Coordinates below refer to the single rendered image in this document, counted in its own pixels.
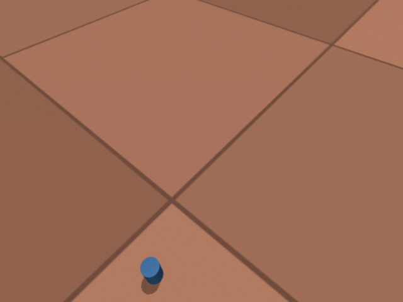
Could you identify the can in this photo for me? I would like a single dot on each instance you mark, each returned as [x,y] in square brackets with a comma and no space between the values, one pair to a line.
[151,270]

